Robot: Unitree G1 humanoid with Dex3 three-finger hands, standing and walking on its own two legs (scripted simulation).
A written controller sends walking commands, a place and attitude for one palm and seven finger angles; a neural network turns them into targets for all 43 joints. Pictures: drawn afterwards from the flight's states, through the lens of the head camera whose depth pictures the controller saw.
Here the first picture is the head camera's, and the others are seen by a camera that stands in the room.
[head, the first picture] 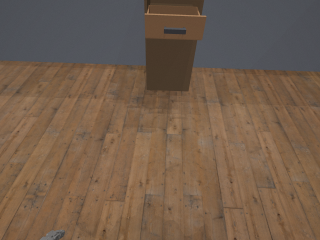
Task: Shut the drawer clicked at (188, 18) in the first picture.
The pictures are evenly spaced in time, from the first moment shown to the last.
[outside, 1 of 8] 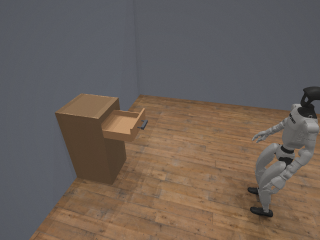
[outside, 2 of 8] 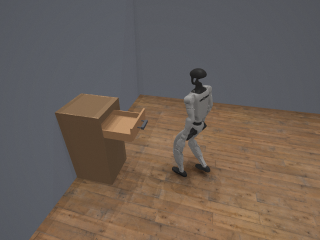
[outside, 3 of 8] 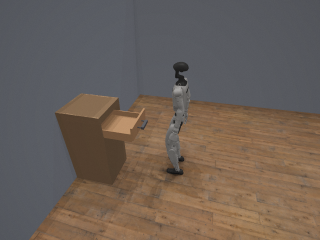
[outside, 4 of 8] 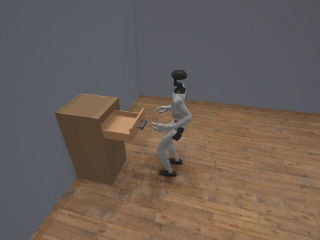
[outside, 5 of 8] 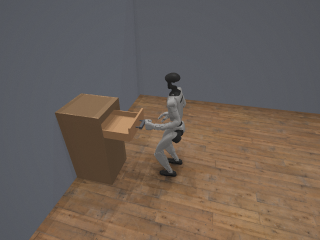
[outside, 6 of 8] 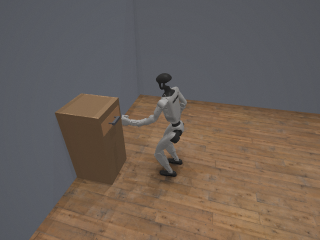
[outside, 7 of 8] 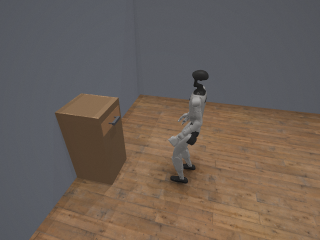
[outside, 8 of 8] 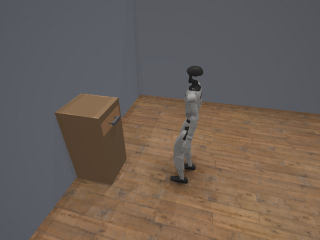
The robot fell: no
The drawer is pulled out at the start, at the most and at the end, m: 0.30 0.30 0.00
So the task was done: yes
